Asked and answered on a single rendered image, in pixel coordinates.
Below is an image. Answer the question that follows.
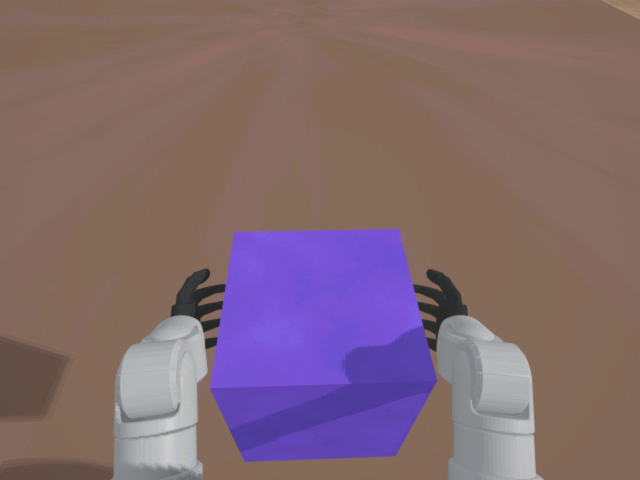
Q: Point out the carton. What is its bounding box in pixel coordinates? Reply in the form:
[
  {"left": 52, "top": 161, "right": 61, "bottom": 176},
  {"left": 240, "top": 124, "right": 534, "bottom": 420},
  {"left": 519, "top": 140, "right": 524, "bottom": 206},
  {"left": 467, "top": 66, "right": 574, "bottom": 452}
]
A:
[{"left": 210, "top": 229, "right": 437, "bottom": 462}]

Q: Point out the left robot hand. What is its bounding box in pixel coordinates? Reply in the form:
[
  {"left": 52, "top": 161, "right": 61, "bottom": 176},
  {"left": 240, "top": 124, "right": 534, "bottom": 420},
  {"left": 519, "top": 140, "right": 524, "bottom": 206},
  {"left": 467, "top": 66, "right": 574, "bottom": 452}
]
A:
[{"left": 171, "top": 269, "right": 226, "bottom": 350}]

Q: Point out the robot left forearm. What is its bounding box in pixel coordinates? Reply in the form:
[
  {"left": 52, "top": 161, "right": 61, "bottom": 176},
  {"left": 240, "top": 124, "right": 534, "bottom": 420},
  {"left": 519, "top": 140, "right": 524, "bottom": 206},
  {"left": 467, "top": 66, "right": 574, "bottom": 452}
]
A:
[{"left": 111, "top": 315, "right": 208, "bottom": 480}]

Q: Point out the robot right forearm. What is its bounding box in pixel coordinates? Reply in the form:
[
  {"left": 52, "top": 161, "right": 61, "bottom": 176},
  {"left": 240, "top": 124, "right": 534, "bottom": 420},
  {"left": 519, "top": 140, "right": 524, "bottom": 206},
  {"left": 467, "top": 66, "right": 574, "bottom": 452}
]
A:
[{"left": 436, "top": 315, "right": 544, "bottom": 480}]

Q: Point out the right robot hand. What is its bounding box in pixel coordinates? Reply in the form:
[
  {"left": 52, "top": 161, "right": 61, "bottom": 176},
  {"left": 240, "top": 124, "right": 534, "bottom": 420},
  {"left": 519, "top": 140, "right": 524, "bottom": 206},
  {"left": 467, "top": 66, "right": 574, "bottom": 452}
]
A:
[{"left": 413, "top": 269, "right": 468, "bottom": 352}]

